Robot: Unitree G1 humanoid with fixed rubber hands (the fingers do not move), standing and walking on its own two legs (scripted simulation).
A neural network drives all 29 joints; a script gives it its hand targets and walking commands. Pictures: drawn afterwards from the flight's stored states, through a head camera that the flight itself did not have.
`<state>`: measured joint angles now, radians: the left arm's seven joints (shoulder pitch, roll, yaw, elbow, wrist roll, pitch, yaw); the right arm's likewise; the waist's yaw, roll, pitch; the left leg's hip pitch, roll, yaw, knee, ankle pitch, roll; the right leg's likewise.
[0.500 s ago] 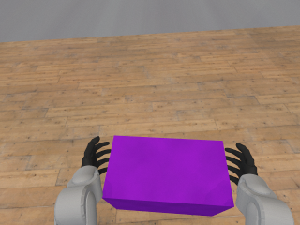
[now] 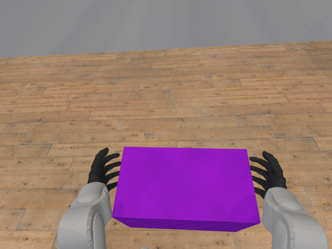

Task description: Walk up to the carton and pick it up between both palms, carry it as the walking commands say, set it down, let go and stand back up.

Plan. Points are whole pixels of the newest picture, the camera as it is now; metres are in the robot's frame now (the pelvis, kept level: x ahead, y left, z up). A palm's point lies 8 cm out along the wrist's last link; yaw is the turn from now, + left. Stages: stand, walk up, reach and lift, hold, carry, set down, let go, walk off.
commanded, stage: carry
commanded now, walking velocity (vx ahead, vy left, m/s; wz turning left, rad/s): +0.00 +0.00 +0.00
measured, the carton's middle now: (183, 191) +0.27 +0.00 +0.00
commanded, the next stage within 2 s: none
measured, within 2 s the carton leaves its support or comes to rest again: neither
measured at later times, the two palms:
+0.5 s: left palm (117, 112) +0.45 +0.18 +0.09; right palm (246, 118) +0.43 -0.17 +0.08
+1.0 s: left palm (135, 98) +0.56 +0.15 +0.05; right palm (244, 102) +0.54 -0.19 +0.04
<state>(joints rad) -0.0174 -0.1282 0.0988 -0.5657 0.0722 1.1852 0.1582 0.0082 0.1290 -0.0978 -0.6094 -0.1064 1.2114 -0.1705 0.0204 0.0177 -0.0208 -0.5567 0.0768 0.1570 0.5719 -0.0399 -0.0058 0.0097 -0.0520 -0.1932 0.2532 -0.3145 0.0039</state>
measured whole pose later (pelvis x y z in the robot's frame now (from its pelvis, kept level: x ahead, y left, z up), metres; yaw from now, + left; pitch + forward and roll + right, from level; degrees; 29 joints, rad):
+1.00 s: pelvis +0.29 -0.01 +0.02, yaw -1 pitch +6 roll +3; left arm -0.08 -0.13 0.15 -0.01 0.16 0.79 0.11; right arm -0.04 0.13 -0.18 -0.03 -0.17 0.80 -0.10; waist 0.01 -0.05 -0.09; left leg -0.22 0.03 0.23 0.52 -0.03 0.03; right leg -0.11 -0.08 -0.14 0.54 -0.14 0.02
